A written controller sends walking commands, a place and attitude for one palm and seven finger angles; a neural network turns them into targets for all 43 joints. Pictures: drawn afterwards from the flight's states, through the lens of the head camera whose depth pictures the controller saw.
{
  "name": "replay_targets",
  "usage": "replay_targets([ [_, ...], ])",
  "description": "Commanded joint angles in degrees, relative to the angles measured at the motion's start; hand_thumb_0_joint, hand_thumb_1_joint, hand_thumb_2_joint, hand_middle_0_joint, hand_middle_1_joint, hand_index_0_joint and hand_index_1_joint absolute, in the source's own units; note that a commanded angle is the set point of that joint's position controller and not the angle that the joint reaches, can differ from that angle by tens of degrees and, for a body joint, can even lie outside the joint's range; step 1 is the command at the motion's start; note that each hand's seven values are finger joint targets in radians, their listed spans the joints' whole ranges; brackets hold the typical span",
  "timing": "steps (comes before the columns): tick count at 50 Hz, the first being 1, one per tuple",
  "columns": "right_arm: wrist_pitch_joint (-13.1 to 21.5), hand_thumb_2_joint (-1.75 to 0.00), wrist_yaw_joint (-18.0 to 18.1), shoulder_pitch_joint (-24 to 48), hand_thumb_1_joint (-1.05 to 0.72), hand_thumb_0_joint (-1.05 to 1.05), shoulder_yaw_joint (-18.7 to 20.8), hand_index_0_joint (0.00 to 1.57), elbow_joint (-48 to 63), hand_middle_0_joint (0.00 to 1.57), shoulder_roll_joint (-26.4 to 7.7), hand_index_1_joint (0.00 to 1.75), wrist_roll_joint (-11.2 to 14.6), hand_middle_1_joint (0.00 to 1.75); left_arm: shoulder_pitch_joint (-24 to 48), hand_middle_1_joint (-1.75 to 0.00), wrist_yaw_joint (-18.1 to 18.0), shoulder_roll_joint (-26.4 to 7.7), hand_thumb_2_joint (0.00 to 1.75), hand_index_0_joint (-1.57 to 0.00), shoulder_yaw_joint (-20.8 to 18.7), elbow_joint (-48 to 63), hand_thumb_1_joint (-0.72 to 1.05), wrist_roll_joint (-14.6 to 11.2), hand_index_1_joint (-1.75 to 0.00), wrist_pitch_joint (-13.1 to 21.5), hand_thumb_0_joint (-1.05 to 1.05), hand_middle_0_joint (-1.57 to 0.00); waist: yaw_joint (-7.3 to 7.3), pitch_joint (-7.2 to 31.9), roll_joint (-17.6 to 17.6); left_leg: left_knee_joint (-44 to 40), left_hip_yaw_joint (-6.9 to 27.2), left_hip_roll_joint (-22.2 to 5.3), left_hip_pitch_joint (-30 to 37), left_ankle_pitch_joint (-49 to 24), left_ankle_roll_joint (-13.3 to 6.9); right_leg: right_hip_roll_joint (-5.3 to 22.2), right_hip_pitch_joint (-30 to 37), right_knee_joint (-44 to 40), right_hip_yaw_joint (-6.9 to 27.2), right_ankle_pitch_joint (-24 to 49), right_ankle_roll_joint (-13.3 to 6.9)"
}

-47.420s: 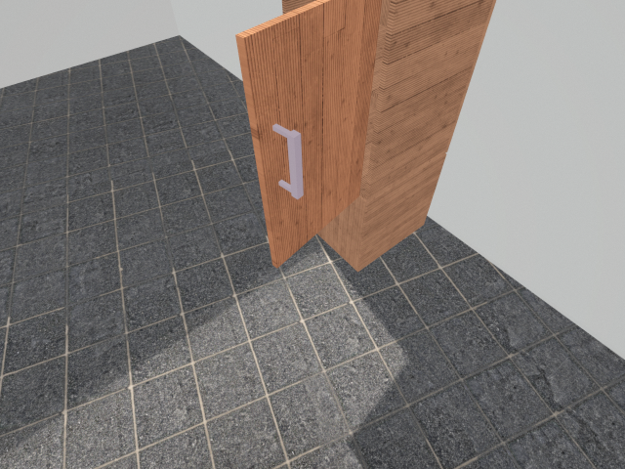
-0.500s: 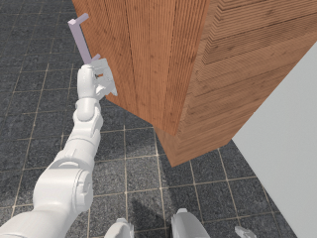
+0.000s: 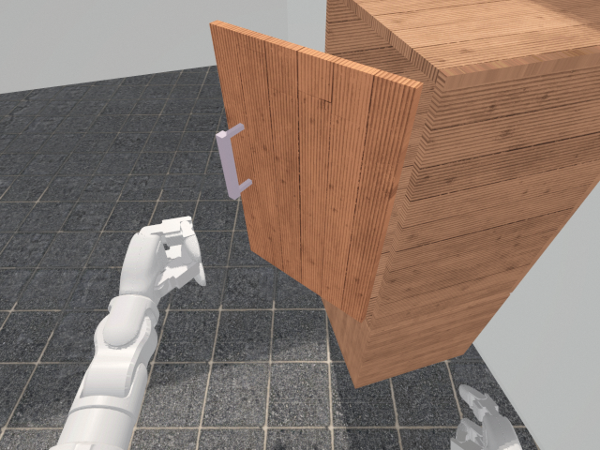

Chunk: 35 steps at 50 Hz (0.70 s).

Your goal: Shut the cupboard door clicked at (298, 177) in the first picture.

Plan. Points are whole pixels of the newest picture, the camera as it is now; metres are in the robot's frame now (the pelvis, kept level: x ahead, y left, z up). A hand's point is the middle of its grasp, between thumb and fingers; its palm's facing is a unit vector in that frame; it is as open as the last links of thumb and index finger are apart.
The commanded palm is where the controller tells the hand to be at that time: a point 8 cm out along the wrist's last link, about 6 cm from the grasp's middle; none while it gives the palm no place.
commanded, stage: draw the hand back to the body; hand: left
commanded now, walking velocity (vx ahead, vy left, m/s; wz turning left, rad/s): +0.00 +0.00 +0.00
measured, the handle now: (236, 162) +0.64 +0.16 +0.02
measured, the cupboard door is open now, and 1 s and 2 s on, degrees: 36 36 36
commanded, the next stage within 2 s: step back with the hand held close in 1.00 s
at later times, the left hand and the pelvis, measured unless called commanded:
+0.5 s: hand (54, 304) +0.23 +0.26 +0.16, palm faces +0.39 -0.85 -0.36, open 5.1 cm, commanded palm +0.18 +0.29 +0.18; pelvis +0.02 +0.01 +0.02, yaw +1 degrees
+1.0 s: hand (16, 326) +0.19 +0.26 +0.18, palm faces +0.47 -0.79 -0.40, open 7.4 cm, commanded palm +0.15 +0.30 +0.20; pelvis +0.01 +0.00 +0.02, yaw +1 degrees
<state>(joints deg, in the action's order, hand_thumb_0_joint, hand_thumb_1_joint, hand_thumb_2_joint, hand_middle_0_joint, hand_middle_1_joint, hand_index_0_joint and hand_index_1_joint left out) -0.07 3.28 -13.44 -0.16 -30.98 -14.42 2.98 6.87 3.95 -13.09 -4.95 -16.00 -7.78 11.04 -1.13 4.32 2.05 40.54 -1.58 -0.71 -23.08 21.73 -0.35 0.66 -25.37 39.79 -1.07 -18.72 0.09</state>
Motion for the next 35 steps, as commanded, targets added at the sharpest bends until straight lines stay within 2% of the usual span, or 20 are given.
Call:
replay_targets([
  [1,1.46,-0.90,2.24,5.98,-0.90,0.00,1.45,0.20,8.64,0.20,-4.52,0.30,-0.36,0.30,10.64,-1.20,-5.67,-10.71,0.90,-1.02,-4.62,21.78,0.90,1.74,-1.20,-0.45,0.00,-1.02,1.29,7.97,-3.21,-11.38,0.21,0.64,5.94,-10.54,-1.46,0.22,13.22,-10.26,0.75,10.37,-1.12],
  [2,1.48,-0.90,2.53,6.33,-0.90,0.00,1.09,0.20,8.61,0.20,-4.44,0.30,-0.49,0.30,10.46,-1.17,-6.41,-11.52,0.90,-1.00,-5.35,23.90,0.90,2.25,-1.17,-1.10,0.00,-1.00,1.31,7.83,-2.75,-12.14,0.32,0.65,7.36,-11.71,-1.50,0.12,13.77,-10.81,0.40,11.65,-1.16],
  [3,1.58,-0.90,2.64,6.67,-0.90,0.00,0.95,0.20,8.54,0.20,-4.08,0.30,-0.53,0.30,8.51,-1.14,-6.88,-10.58,0.90,-0.97,-4.74,25.40,0.90,2.47,-1.14,-1.77,0.00,-0.97,1.29,7.00,-1.01,-12.80,0.42,0.45,8.61,-12.33,-1.28,0.03,14.18,-11.25,0.11,11.78,-1.35],
  [5,2.08,-0.90,2.85,7.12,-0.90,0.00,0.38,0.20,8.43,0.20,-3.94,0.30,-0.72,0.30,6.55,-1.08,-7.56,-10.74,0.90,-0.92,-4.61,28.91,0.90,3.16,-1.08,-2.65,0.00,-0.92,1.39,6.69,1.24,-14.36,0.73,0.31,11.32,-14.76,-1.15,-0.08,15.38,-12.36,-0.32,13.38,-1.48],
  [8,2.97,-0.90,2.65,7.32,-0.90,0.00,-0.01,0.20,8.08,0.20,-3.67,0.30,-1.27,0.30,1.28,-0.99,-8.39,-9.28,0.90,-0.83,-3.79,32.83,0.90,3.49,-0.99,-3.96,0.00,-0.83,1.71,4.96,3.09,-16.21,1.27,0.00,13.74,-17.58,-0.63,-0.26,17.11,-13.68,-1.11,14.82,-1.63],
  [9,3.30,-0.90,2.53,7.48,-0.90,0.00,0.01,0.20,7.81,0.20,-3.93,0.30,-1.28,0.30,-1.05,-0.96,-8.41,-9.33,0.90,-0.81,-3.67,33.24,0.90,3.54,-0.96,-4.37,0.00,-0.81,1.82,3.98,2.08,-16.68,1.23,-0.19,14.21,-18.38,-0.72,-0.44,17.40,-14.68,-1.07,15.10,-1.58],
  [10,3.55,-0.90,2.46,7.54,-0.90,0.00,-0.20,0.20,7.79,0.20,-3.81,0.30,-1.42,0.30,-1.41,-0.93,-8.59,-9.42,0.90,-0.78,-3.82,35.36,0.90,3.82,-0.93,-4.40,0.00,-0.78,1.75,4.61,3.28,-17.29,1.23,-0.11,15.43,-19.19,-0.55,-0.31,17.94,-14.85,-1.17,15.61,-1.54],
  [11,3.71,-0.90,2.36,7.53,-0.90,0.00,-0.18,0.20,7.52,0.20,-3.71,0.30,-1.66,0.30,-3.88,-0.90,-8.86,-9.68,0.90,-0.75,-4.77,35.51,0.90,3.74,-0.90,-4.86,0.00,-0.75,2.00,3.02,2.30,-17.75,1.34,-0.33,15.23,-19.85,-0.40,-0.42,18.31,-15.17,-1.48,16.04,-1.53],
  [14,4.13,-0.90,2.07,8.05,-0.90,0.00,-0.07,0.20,7.14,0.20,-4.05,0.30,-2.07,0.30,-9.61,-0.81,-9.18,-11.44,0.90,-0.67,-7.72,37.24,0.90,3.86,-0.81,-5.38,0.00,-0.67,2.71,2.22,-1.06,-18.74,1.19,-0.40,15.42,-20.55,-0.46,-0.62,20.02,-16.50,-1.61,16.70,-1.37],
  [18,4.26,-0.90,1.82,8.98,-0.90,0.00,-0.13,0.20,7.07,0.20,-3.46,0.30,-2.40,0.30,-14.26,-0.69,-9.54,-13.80,0.90,-0.56,-12.43,42.16,0.90,3.83,-0.69,-5.21,0.00,-0.56,3.70,2.32,0.18,-19.24,1.00,-0.17,15.48,-22.59,-0.27,-0.30,22.06,-16.61,-1.74,18.38,-1.24],
  [19,4.43,-0.90,1.77,8.89,-0.90,0.00,-0.04,0.20,6.75,0.20,-3.71,0.30,-2.58,0.30,-16.21,-0.66,-9.68,-15.43,0.90,-0.53,-14.49,42.30,0.90,3.70,-0.66,-5.21,0.00,-0.53,4.10,2.39,-0.25,-19.30,1.06,-0.11,15.14,-22.76,-0.27,-0.35,22.87,-16.98,-1.67,18.60,-1.27],
  [20,4.60,-0.90,1.66,9.05,-0.90,0.00,-0.03,0.20,6.96,0.20,-3.39,0.30,-2.47,0.30,-16.09,-0.63,-9.72,-15.39,0.90,-0.50,-14.76,45.03,0.90,3.85,-0.63,-4.83,0.00,-0.50,4.03,3.78,1.63,-19.15,0.74,0.05,15.92,-23.53,-0.23,-0.10,23.39,-16.72,-1.52,19.22,-1.25],
  [23,5.53,-0.90,1.43,8.89,-0.90,0.00,0.25,0.20,6.46,0.20,-3.11,0.30,-2.57,0.30,-20.35,-0.54,-10.15,-16.29,0.90,-0.42,-17.15,48.59,0.90,3.90,-0.54,-4.51,0.00,-0.42,4.42,4.12,3.16,-18.69,0.78,-0.15,16.72,-27.48,0.12,-0.18,23.65,-16.50,-1.86,20.93,-1.08],
  [27,6.49,-0.90,1.19,8.97,-0.90,0.00,0.66,0.20,5.82,0.20,-3.35,0.30,-2.57,0.30,-25.47,-0.42,-10.41,-16.74,0.90,-0.31,-19.56,49.84,0.90,3.56,-0.42,-4.42,0.00,-0.31,4.51,0.94,2.36,-19.23,0.59,-0.27,15.45,-24.49,0.10,-0.18,22.36,-17.36,-1.90,18.68,-0.84],
  [28,6.65,-0.90,1.25,8.90,-0.90,0.00,0.83,0.20,5.71,0.20,-3.46,0.30,-2.54,0.30,-26.46,-0.39,-10.58,-17.54,0.90,-0.28,-20.74,49.76,0.90,3.58,-0.39,-4.30,0.00,-0.28,4.65,-0.10,1.08,-19.50,0.71,-0.35,14.87,-23.43,0.09,-0.37,21.83,-17.51,-2.00,17.78,-0.78],
  [30,7.07,-0.90,1.34,9.00,-0.90,0.00,1.02,0.20,5.46,0.20,-3.46,0.30,-2.38,0.30,-28.64,-0.33,-10.73,-18.17,0.90,-0.23,-22.49,49.99,0.90,3.51,-0.33,-3.94,0.00,-0.23,4.86,-1.16,1.85,-19.81,0.48,-0.29,14.57,-21.55,0.03,-0.29,21.55,-17.84,-1.90,16.19,-0.83],
  [31,7.29,-0.90,1.40,8.88,-0.90,0.00,1.21,0.20,5.54,0.20,-3.52,0.30,-2.35,0.30,-29.31,-0.30,-10.91,-19.18,0.90,-0.20,-24.05,50.59,0.90,3.31,-0.30,-3.58,0.00,-0.20,5.11,-0.70,0.77,-19.89,0.58,-0.25,14.40,-20.48,-0.06,-0.34,21.63,-17.91,-1.86,15.47,-0.77],
  [32,7.49,-0.90,1.39,8.83,-0.90,0.00,1.18,0.20,5.04,0.20,-3.59,0.30,-2.41,0.30,-29.33,-0.30,-10.72,-16.83,0.90,-0.20,-21.89,49.09,0.90,3.56,-0.30,-3.53,0.00,-0.20,4.57,-2.17,0.88,-20.04,0.36,-0.15,14.18,-19.91,-0.15,-0.32,20.60,-18.04,-1.89,14.93,-0.74],
  [34,7.79,-0.90,1.36,8.61,-0.90,0.00,1.40,0.20,4.50,0.20,-4.16,0.30,-2.35,0.30,-28.29,-0.30,-10.49,-14.95,0.90,-0.20,-19.76,47.11,0.90,3.70,-0.30,-3.71,0.00,-0.20,3.92,-5.05,-0.42,-20.49,0.55,-0.39,13.70,-17.62,-0.30,-0.36,18.64,-19.05,-1.94,12.49,-0.60],
  [35,7.93,-0.90,1.44,8.42,-0.90,0.00,1.52,0.20,4.49,0.20,-4.46,0.30,-2.32,0.30,-26.69,-0.30,-10.63,-15.37,0.90,-0.20,-19.66,47.61,0.90,3.82,-0.30,-3.56,0.00,-0.20,3.74,-4.63,0.16,-20.59,0.58,-0.23,14.00,-16.73,-0.44,-0.16,18.51,-18.83,-1.73,11.69,-0.56],
])
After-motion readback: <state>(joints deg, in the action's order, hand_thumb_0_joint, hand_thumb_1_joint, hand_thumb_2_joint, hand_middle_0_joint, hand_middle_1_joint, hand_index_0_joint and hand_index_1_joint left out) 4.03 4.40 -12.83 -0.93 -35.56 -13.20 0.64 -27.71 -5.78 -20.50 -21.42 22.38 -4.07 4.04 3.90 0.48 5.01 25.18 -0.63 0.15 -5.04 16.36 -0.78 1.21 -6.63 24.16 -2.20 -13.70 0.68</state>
